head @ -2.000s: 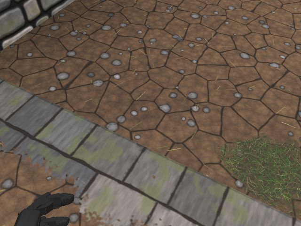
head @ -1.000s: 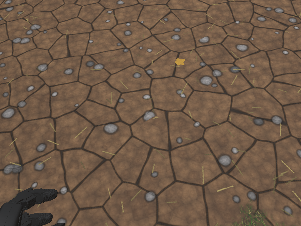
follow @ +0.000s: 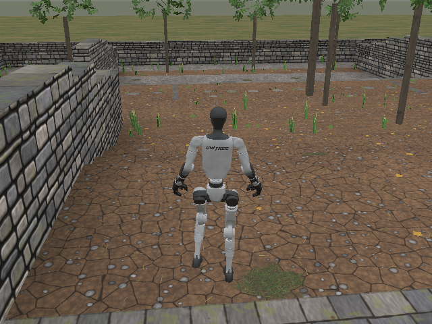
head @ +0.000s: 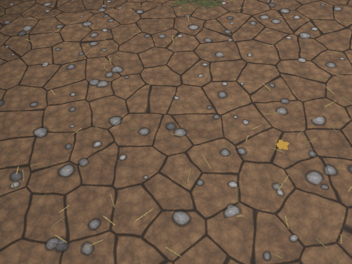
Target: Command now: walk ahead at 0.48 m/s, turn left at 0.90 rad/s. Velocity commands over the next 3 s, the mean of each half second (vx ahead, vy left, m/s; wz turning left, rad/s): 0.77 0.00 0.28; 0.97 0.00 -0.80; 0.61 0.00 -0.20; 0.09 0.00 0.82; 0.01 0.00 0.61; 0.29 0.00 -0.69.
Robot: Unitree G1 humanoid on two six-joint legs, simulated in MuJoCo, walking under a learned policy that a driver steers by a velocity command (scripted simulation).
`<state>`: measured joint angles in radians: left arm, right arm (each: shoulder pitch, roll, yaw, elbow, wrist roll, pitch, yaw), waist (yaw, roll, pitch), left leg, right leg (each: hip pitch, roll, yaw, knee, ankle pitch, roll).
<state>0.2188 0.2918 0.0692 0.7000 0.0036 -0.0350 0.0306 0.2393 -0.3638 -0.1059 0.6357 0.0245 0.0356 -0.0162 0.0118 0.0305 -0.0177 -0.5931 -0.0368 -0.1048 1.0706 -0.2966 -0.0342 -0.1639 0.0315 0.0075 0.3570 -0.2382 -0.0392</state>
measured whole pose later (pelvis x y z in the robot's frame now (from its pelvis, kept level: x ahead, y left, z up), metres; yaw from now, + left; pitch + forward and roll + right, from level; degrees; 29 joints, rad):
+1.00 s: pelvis +0.65 +0.15 -0.04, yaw -19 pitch -3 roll +1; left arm 0.38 0.30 0.08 0.74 -0.01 -0.05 -0.05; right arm 0.11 -0.24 -0.02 0.67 0.03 -0.15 0.01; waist 0.06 0.00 0.09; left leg -0.30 -0.02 -0.10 1.45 -0.37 0.05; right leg -0.41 0.16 -0.06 0.73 -0.28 -0.21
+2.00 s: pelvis +1.13 +0.00 -0.01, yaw +5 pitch +0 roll +0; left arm 0.06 0.26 0.05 0.65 0.02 -0.01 0.04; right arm 0.24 -0.39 -0.10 0.61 0.03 0.07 -0.02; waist -0.02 0.06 0.05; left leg -0.54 -0.08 -0.15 1.17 -0.42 -0.09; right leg -0.29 0.04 0.03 0.43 -0.15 -0.02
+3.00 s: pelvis +1.24 -0.01 -0.02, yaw -4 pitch +2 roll +2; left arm 0.24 0.33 0.09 0.66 -0.04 -0.01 -0.04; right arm 0.19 -0.37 -0.11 0.77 0.03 -0.05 0.02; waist -0.01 0.04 0.03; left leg -0.31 0.14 0.11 1.06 -0.49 -0.03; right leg -0.28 -0.03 -0.09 0.68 -0.44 -0.08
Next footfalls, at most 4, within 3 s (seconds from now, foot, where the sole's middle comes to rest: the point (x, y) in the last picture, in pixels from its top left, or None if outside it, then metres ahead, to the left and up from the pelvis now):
0.40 left None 0.32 0.30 -0.78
0.88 right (165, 205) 0.75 0.12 -0.78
1.32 left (172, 127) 1.19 0.09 -0.78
1.84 right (210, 121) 1.23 -0.10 -0.78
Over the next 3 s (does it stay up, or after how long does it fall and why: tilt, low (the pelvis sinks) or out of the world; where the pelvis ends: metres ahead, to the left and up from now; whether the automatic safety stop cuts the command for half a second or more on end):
stays up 1.24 -0.01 -0.02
